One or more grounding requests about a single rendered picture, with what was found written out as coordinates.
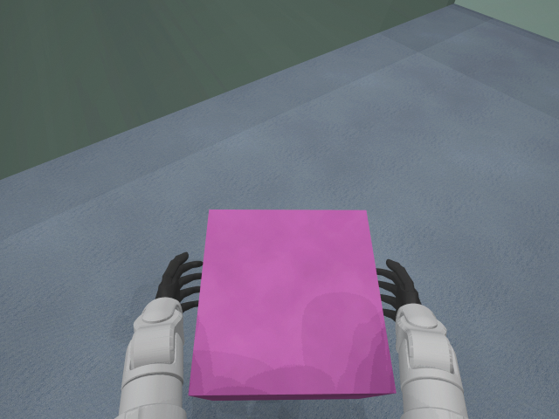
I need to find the left robot hand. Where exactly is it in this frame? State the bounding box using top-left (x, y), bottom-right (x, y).
top-left (155, 252), bottom-right (203, 312)

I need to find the robot right forearm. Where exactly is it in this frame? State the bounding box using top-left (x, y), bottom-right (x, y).
top-left (396, 304), bottom-right (468, 419)

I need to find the right robot hand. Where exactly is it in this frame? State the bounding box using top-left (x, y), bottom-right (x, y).
top-left (376, 259), bottom-right (422, 322)

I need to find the carton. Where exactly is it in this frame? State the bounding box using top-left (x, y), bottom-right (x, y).
top-left (189, 209), bottom-right (397, 401)

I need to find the robot left forearm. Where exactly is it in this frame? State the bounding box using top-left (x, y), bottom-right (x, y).
top-left (114, 298), bottom-right (187, 419)

